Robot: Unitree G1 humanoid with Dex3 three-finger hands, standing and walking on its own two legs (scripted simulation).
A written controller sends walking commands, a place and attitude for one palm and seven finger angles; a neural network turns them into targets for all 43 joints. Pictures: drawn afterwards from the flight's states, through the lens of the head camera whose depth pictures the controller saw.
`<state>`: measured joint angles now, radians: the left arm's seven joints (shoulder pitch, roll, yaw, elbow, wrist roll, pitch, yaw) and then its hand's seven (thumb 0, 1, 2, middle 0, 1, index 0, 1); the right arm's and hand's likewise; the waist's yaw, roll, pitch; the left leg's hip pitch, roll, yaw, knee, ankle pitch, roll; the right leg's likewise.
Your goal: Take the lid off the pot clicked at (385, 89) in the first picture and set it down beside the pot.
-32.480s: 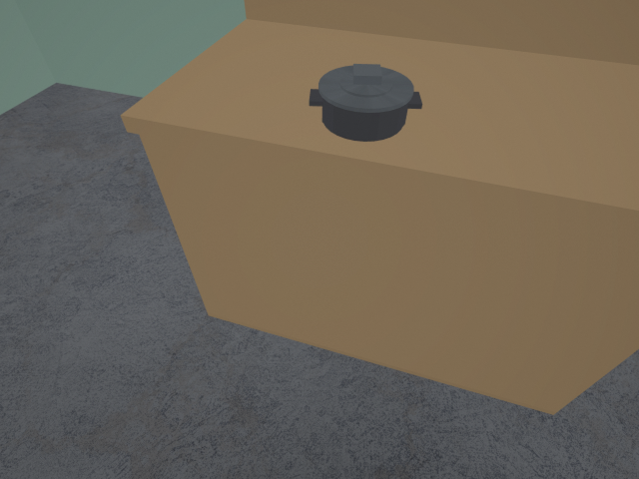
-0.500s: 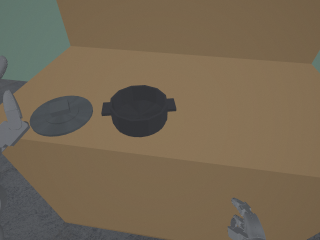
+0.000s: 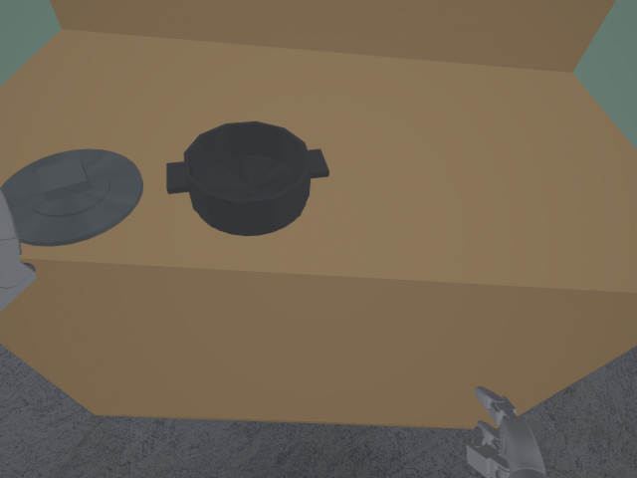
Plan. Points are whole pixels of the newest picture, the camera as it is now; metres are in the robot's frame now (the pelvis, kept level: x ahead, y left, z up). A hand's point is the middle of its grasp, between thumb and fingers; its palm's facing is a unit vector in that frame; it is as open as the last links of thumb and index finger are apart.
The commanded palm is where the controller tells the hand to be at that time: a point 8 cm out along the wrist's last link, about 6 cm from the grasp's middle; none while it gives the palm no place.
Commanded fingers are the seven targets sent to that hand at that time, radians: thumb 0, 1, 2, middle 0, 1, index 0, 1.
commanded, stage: step back with the hand held close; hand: left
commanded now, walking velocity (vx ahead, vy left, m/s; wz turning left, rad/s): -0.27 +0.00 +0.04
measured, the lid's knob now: (64, 179) +0.45 +0.37 +0.10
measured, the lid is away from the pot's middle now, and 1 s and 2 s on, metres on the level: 0.25 0.25 0.25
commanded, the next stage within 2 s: stop stepping back and stand still in 0.74 s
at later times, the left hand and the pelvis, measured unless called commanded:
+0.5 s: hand out of the picture +0.11 +0.23 +0.28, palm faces +0.50 -0.80 -0.33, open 7.4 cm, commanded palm +0.04 +0.29 +0.28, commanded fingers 0.00 0.90 0.90 -0.20 -0.30 -0.20 -0.30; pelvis -0.08 +0.01 -0.01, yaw +1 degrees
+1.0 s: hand out of the picture -0.01 +0.23 +0.26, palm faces +0.39 -0.77 -0.50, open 7.4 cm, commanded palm -0.07 +0.30 +0.28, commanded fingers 0.00 0.90 0.90 -0.20 -0.30 -0.20 -0.30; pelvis -0.21 +0.02 +0.00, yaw -1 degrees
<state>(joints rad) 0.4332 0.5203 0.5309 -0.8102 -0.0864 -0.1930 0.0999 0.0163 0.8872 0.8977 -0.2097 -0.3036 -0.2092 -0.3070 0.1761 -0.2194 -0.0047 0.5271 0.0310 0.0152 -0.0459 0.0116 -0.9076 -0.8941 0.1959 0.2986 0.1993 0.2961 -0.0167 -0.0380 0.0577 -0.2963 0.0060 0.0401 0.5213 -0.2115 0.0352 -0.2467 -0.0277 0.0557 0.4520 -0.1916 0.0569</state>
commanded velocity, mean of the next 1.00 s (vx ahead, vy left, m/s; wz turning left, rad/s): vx -0.22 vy -0.01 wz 0.02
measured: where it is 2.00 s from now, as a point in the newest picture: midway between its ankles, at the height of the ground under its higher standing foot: outside the picture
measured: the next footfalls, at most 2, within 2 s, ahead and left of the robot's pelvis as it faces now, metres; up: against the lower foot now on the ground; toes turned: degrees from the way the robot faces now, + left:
right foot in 0.58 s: -0.05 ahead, -0.13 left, +0.00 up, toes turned +1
left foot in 0.76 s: -0.05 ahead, +0.13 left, +0.00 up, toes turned +0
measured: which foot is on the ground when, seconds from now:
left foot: down 0.00-0.58, up 0.60-0.74, down 0.76-1.00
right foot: down 0.00-0.40, up 0.42-0.56, down 0.58-0.76, up 0.78-1.00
